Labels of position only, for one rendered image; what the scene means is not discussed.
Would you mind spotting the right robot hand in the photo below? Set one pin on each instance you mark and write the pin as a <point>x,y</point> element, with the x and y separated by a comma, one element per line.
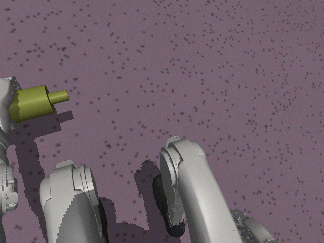
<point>252,231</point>

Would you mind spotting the left robot foot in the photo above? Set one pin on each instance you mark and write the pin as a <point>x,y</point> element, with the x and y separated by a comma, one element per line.
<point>103,222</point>

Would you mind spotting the left robot hand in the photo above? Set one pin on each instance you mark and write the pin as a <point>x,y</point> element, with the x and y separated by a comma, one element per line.
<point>8,87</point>

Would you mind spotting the bottle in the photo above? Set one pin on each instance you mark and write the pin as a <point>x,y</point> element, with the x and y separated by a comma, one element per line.
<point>35,102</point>

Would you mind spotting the left robot arm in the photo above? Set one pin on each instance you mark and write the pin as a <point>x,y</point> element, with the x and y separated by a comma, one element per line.
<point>8,184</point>

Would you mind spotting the right robot foot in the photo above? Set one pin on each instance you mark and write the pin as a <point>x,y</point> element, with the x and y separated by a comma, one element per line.
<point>161,201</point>

